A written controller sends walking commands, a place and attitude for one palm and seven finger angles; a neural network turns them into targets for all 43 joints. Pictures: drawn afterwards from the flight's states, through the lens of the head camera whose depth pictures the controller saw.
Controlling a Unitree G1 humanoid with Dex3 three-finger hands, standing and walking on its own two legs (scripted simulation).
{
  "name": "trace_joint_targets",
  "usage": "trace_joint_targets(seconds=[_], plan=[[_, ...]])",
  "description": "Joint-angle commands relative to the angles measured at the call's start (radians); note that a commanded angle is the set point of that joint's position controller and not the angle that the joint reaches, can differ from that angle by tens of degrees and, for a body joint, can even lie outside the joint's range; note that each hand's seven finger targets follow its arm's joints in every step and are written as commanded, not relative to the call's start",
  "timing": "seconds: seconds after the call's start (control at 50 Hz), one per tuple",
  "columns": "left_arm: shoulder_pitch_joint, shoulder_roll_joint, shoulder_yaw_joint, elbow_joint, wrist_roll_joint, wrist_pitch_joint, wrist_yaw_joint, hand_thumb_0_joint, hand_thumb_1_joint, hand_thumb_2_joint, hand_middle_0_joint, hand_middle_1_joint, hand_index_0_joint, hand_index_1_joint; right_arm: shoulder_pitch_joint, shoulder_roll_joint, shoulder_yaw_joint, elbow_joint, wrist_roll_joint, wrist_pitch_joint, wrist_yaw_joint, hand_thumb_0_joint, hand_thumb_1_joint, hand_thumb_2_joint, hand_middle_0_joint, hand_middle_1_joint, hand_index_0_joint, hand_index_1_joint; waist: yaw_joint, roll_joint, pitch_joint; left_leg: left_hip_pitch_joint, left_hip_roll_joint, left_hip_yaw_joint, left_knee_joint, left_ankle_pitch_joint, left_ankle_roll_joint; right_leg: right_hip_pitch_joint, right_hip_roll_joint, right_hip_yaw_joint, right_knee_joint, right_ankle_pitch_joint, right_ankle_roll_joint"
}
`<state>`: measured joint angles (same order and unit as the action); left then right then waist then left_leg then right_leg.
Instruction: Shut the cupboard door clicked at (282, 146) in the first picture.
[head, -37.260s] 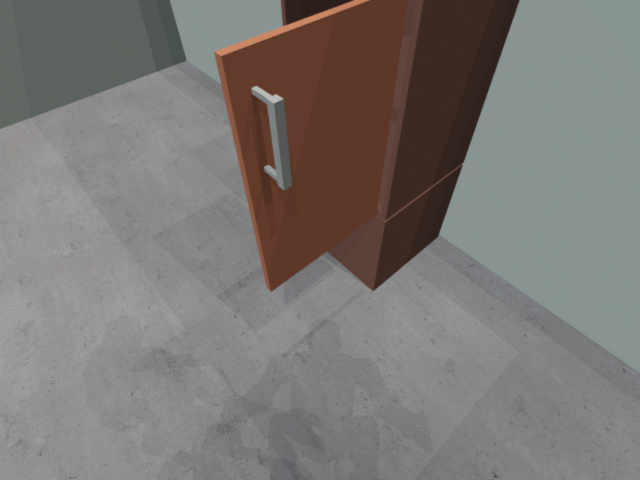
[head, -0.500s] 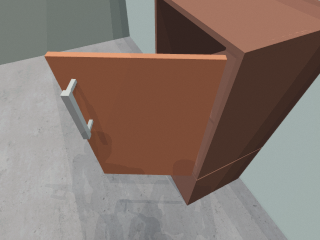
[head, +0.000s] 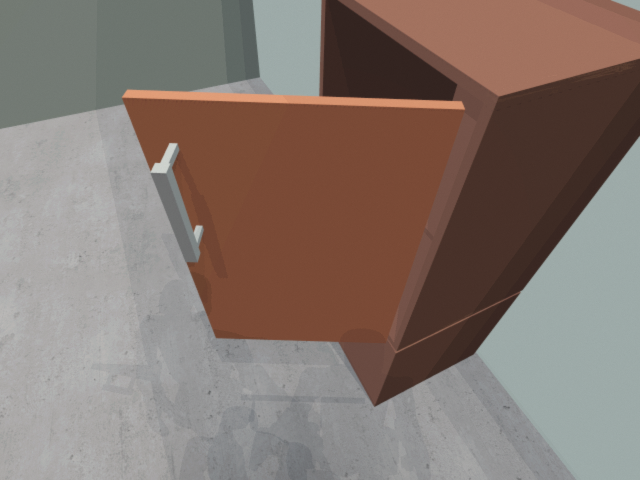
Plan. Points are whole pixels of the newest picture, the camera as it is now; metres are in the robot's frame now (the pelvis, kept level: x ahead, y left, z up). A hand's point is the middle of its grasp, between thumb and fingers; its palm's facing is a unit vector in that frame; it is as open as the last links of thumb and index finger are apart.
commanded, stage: come to a stop and stand still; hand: left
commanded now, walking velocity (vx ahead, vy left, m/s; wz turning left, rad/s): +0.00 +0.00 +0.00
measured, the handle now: (182, 207) +0.42 +0.22 +0.10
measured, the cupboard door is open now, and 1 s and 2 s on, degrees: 63 63 63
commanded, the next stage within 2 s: look again from close up in 0.62 s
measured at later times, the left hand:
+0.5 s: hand out of the picture -0.01 +0.16 -0.18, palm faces +0.03 -0.99 -0.15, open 7.4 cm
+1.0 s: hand out of the picture +0.03 +0.20 -0.18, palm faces +0.01 -0.98 -0.20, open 7.4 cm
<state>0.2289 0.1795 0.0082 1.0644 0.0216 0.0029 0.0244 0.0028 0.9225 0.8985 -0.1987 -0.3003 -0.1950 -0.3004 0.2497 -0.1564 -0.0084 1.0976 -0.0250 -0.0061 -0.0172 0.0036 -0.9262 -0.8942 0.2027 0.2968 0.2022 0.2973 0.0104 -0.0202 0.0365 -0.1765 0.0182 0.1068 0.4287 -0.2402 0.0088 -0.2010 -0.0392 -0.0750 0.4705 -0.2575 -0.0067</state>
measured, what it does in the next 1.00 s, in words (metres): stands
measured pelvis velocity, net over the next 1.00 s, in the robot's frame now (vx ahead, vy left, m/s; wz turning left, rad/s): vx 0.02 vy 0.02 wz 0.01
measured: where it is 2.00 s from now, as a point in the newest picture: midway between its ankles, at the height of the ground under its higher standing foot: outside the picture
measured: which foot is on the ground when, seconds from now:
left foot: down 0.00-1.00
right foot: down 0.00-1.00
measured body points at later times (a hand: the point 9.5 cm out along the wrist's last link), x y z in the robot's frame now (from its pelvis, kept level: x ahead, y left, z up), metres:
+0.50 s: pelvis +0.02 +0.01 +0.00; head +0.05 +0.01 +0.45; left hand -0.01 +0.21 -0.16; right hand +0.00 -0.19 -0.17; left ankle +0.00 +0.11 -0.74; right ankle +0.00 -0.11 -0.74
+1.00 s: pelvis +0.02 +0.02 +0.00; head +0.04 +0.02 +0.45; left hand +0.03 +0.25 -0.16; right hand +0.02 -0.20 -0.16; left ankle -0.01 +0.11 -0.74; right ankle +0.00 -0.11 -0.74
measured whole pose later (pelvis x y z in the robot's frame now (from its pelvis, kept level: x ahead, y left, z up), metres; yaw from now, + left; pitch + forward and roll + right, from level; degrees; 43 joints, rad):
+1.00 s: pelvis +0.02 +0.02 +0.00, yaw +0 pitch -1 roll +0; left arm 0.26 0.16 -0.02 1.09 0.01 -0.01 0.03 0.00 0.91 0.90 -0.20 -0.30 -0.19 -0.30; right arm 0.27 -0.17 0.02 1.10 -0.02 -0.02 -0.02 0.01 -0.92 -0.89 0.20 0.30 0.20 0.30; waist 0.00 0.00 0.05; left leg -0.15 -0.01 0.11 0.44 -0.28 0.04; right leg -0.16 -0.06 -0.07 0.46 -0.28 0.03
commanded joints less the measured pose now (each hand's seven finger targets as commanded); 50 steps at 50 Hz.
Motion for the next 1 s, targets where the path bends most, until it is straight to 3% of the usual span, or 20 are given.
trace_joint_targets(seconds=[0.0,0.1,0.14,0.36,0.38,0.4,0.42,0.44,0.48,0.52,0.56,0.64,0.7,0.74,0.78,0.98], plan=[[0.075,0.065,0.009,-0.005,-0.001,-0.014,0.003,0.000,0.900,0.900,-0.200,-0.300,-0.200,-0.300,0.073,-0.070,-0.002,-0.006,0.003,-0.015,-0.003,0.000,-0.900,-0.900,0.200,0.300,0.200,0.300,0.002,0.053,0.085,-0.062,0.094,-0.128,-0.164,-0.112,0.020,-0.039,-0.063,0.084,-0.115,-0.050,-0.027],[0.102,0.058,0.005,0.021,-0.007,-0.025,0.007,0.000,0.900,0.900,-0.200,-0.300,-0.200,-0.300,0.101,-0.063,0.004,0.015,0.010,-0.029,-0.011,0.000,-0.900,-0.900,0.200,0.300,0.200,0.300,0.003,0.030,0.021,0.008,0.097,-0.110,-0.126,0.110,0.020,0.013,-0.074,0.075,-0.109,0.100,-0.022],[0.108,0.048,0.004,0.029,-0.007,-0.025,0.009,0.000,0.900,0.900,-0.200,-0.300,-0.200,-0.300,0.109,-0.055,0.006,0.024,0.012,-0.031,-0.015,0.000,-0.900,-0.900,0.200,0.300,0.200,0.300,0.003,0.025,0.040,0.011,0.097,-0.106,-0.124,0.147,0.021,0.014,-0.073,0.075,-0.110,0.125,-0.022],[0.152,0.022,0.005,0.055,-0.007,-0.029,0.017,0.000,0.900,0.900,-0.200,-0.300,-0.200,-0.300,0.134,-0.023,0.003,0.053,0.015,-0.034,-0.022,0.000,-0.900,-0.900,0.200,0.300,0.200,0.300,0.002,0.018,0.020,0.044,0.092,-0.095,-0.108,0.213,0.023,0.037,-0.079,0.062,-0.108,0.187,-0.020],[0.189,0.057,-0.006,0.084,0.000,-0.052,0.054,0.000,0.900,0.900,-0.200,-0.300,-0.200,-0.300,0.014,-0.096,-0.003,-0.026,0.033,-0.041,-0.009,0.000,-0.900,-0.900,0.200,0.300,0.200,0.300,0.020,0.033,0.006,-0.027,0.119,-0.081,0.107,0.324,-0.006,0.019,-0.126,0.118,-0.098,0.476,-0.016],[0.163,0.082,0.001,0.040,-0.008,-0.057,0.045,0.000,0.900,0.900,-0.200,-0.300,-0.200,-0.300,0.086,-0.046,-0.005,-0.047,0.019,-0.028,-0.005,0.000,-0.900,-0.900,0.200,0.300,0.200,0.300,-0.034,0.051,-0.063,-0.016,0.073,-0.096,0.062,0.048,0.001,0.041,-0.147,0.126,-0.081,0.312,-0.034],[0.144,0.084,0.006,0.030,-0.006,-0.070,0.037,0.000,0.900,0.900,-0.200,-0.300,-0.200,-0.300,0.107,-0.031,0.001,-0.044,0.005,-0.029,-0.002,0.000,-0.900,-0.900,0.200,0.300,0.200,0.300,-0.031,0.105,-0.108,-0.007,0.057,-0.090,0.057,0.096,0.001,0.069,-0.143,0.117,-0.034,0.442,-0.052],[0.135,0.068,0.001,0.025,-0.008,-0.066,0.032,0.000,0.900,0.900,-0.200,-0.300,-0.200,-0.300,0.133,-0.035,0.000,-0.043,0.010,-0.033,-0.006,0.000,-0.900,-0.900,0.200,0.300,0.200,0.300,-0.039,0.088,-0.106,-0.011,0.073,-0.099,0.039,0.129,0.008,0.063,-0.120,0.094,-0.011,0.360,-0.052],[0.139,0.034,-0.006,0.025,-0.008,-0.055,0.028,0.000,0.900,0.900,-0.200,-0.300,-0.200,-0.300,0.135,-0.053,0.002,-0.045,0.012,-0.037,-0.010,0.000,-0.900,-0.900,0.200,0.300,0.200,0.300,-0.027,0.031,-0.048,-0.031,0.092,-0.119,0.028,0.241,0.022,0.038,-0.085,0.067,-0.001,0.265,-0.042],[0.142,0.023,-0.010,0.029,-0.005,-0.047,0.027,0.000,0.900,0.900,-0.200,-0.300,-0.200,-0.300,0.132,-0.055,0.004,-0.044,0.011,-0.038,-0.015,0.000,-0.900,-0.900,0.200,0.300,0.200,0.300,-0.021,0.041,0.006,-0.041,0.097,-0.115,0.019,0.289,0.028,0.019,-0.076,0.059,-0.002,0.240,-0.040],[0.137,0.030,-0.008,0.023,-0.009,-0.039,0.024,0.000,0.900,0.900,-0.200,-0.300,-0.200,-0.300,0.120,-0.065,0.008,-0.049,0.012,-0.036,-0.015,0.000,-0.900,-0.900,0.200,0.300,0.200,0.300,-0.016,0.013,0.019,-0.042,0.090,-0.119,0.000,0.239,0.029,0.017,-0.071,0.063,-0.010,0.190,-0.036],[0.124,0.047,-0.009,0.010,-0.009,-0.029,0.020,0.000,0.900,0.900,-0.200,-0.300,-0.200,-0.300,0.101,-0.078,0.010,-0.048,0.012,-0.031,-0.012,0.000,-0.900,-0.900,0.200,0.300,0.200,0.300,-0.011,0.013,0.063,-0.054,0.082,-0.119,-0.042,0.157,0.031,0.004,-0.071,0.068,-0.033,0.129,-0.030],[0.111,0.058,-0.008,0.003,-0.010,-0.025,0.018,0.000,0.900,0.900,-0.200,-0.300,-0.200,-0.300,0.089,-0.092,0.009,-0.048,0.011,-0.027,-0.008,0.000,-0.900,-0.900,0.200,0.300,0.200,0.300,-0.011,-0.007,0.070,-0.048,0.082,-0.118,-0.066,0.106,0.031,-0.006,-0.070,0.069,-0.051,0.084,-0.024],[0.110,0.064,-0.007,-0.002,-0.009,-0.023,0.016,0.000,0.900,0.900,-0.200,-0.300,-0.200,-0.300,0.084,-0.093,0.011,-0.044,0.011,-0.029,-0.007,0.000,-0.900,-0.900,0.200,0.300,0.200,0.300,-0.005,0.022,0.067,-0.048,0.079,-0.116,-0.076,0.110,0.031,0.005,-0.072,0.068,-0.055,0.088,-0.023],[0.106,0.069,-0.006,-0.003,-0.010,-0.022,0.016,0.000,0.900,0.900,-0.200,-0.300,-0.200,-0.300,0.080,-0.098,0.010,-0.042,0.010,-0.028,-0.007,0.000,-0.900,-0.900,0.200,0.300,0.200,0.300,-0.005,0.014,0.057,-0.037,0.081,-0.116,-0.083,0.106,0.031,0.008,-0.075,0.068,-0.062,0.084,-0.021],[0.103,0.077,-0.004,0.009,-0.011,-0.024,0.015,0.000,0.900,0.900,-0.200,-0.300,-0.200,-0.300,0.077,-0.100,0.011,-0.012,0.013,-0.033,-0.009,0.000,-0.900,-0.900,0.200,0.300,0.200,0.300,-0.004,0.026,0.007,0.011,0.086,-0.107,-0.082,0.201,0.029,0.048,-0.081,0.067,-0.066,0.170,-0.017]])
